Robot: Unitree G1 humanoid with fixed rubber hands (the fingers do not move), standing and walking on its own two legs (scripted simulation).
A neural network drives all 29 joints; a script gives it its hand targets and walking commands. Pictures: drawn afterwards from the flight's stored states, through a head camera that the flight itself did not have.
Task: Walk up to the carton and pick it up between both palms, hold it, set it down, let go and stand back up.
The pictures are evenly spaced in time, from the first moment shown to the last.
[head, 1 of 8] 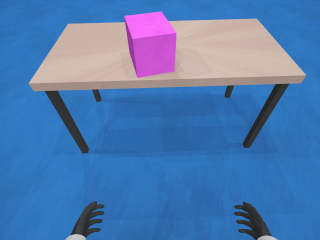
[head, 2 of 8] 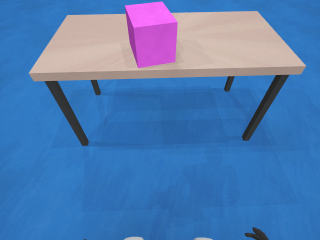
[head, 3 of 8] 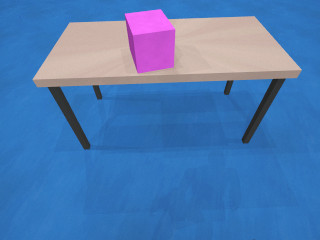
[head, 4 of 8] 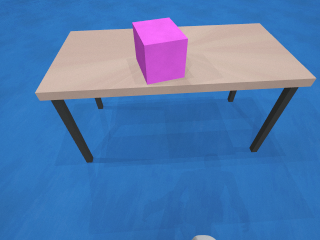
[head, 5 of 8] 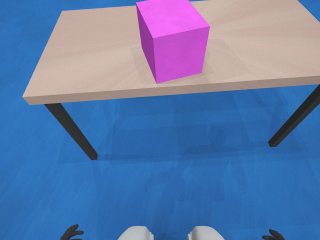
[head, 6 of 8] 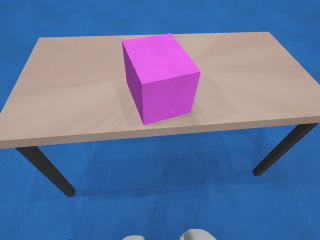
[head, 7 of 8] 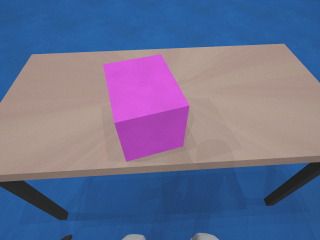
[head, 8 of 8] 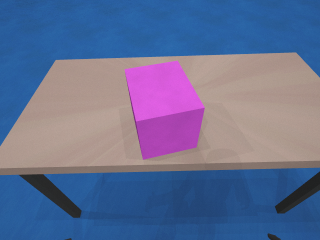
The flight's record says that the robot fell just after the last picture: no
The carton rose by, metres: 0.00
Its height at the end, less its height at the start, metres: +0.00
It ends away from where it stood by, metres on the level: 0.00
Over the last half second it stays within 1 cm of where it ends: yes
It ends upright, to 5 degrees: yes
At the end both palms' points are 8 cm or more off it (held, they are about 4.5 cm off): yes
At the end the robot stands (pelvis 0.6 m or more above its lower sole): yes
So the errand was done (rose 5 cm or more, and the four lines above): no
